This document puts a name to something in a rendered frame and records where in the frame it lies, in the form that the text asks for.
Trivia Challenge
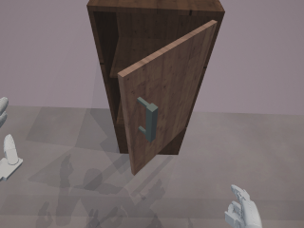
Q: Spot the right robot hand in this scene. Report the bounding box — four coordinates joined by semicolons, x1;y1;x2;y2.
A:
224;184;263;228

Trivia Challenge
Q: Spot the handle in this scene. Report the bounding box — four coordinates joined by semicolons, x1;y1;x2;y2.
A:
137;97;159;142

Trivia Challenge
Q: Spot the left robot hand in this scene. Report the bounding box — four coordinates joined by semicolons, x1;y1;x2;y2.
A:
0;97;23;181

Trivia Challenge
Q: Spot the cupboard door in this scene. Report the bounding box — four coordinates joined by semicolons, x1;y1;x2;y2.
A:
117;20;218;176

